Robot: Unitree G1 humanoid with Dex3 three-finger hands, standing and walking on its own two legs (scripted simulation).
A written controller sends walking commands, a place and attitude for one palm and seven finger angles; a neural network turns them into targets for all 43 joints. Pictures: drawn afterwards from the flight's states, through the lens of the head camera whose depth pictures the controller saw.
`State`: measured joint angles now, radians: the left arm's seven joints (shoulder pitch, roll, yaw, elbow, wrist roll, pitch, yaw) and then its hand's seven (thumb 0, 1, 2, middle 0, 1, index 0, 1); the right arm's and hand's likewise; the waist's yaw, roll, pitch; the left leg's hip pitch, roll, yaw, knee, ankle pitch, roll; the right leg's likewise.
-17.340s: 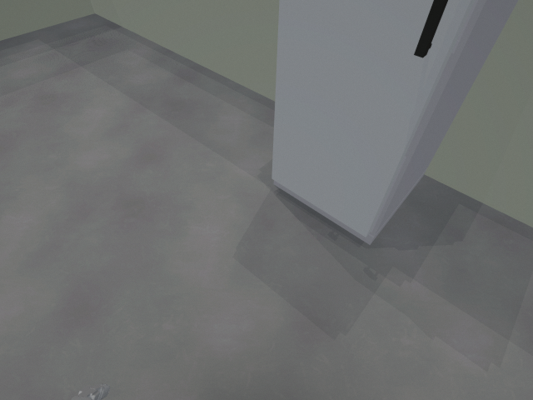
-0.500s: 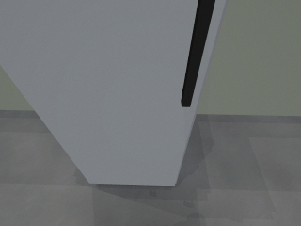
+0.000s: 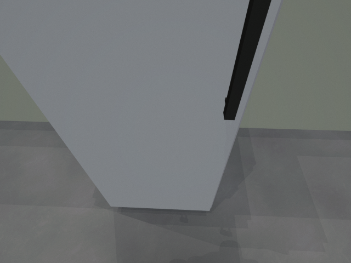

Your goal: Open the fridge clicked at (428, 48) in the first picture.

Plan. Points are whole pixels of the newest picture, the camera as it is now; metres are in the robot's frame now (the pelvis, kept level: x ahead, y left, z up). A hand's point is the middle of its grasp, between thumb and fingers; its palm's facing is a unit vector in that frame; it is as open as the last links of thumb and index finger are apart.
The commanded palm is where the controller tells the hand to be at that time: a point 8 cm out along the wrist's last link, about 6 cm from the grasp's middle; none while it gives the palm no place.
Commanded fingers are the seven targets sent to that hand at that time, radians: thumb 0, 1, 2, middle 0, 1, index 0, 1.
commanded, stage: shuffle to correct the standing spot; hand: right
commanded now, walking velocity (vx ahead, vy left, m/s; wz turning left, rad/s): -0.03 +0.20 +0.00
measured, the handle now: (243, 47) +0.43 -0.09 +0.27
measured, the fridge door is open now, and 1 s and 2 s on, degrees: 0 0 0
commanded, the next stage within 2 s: come to a stop and stand still in 0.08 s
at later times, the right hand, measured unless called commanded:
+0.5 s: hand out of the picture +0.00 -0.08 -0.18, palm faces +0.06 +0.98 -0.20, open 7.3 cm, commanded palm none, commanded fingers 0.00 -0.90 -0.90 0.20 0.30 0.20 0.30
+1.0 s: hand out of the picture +0.00 -0.15 -0.17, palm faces +0.01 +0.96 -0.28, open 7.3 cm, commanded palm none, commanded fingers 0.00 -0.90 -0.90 0.20 0.30 0.20 0.30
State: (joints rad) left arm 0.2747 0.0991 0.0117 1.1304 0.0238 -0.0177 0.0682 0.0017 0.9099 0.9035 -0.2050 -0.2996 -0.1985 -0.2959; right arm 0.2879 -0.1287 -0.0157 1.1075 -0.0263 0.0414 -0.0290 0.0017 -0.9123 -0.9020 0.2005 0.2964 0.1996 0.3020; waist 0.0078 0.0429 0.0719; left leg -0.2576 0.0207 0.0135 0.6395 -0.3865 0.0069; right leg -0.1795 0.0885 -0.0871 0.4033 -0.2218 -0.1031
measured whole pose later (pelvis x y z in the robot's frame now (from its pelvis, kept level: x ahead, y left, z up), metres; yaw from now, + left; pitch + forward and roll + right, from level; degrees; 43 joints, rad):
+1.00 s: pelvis -0.02 +0.04 -0.01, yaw +1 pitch -1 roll +0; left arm 0.25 0.20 0.01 0.95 0.02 -0.01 0.02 -0.01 0.94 0.90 -0.21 -0.30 -0.20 -0.30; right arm 0.29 -0.18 0.01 1.04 -0.03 0.01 -0.03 0.00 -0.91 -0.90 0.20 0.30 0.20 0.30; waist -0.01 -0.05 0.02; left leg -0.22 0.08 -0.02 0.55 -0.31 -0.02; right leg -0.22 0.06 -0.13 0.50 -0.27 -0.10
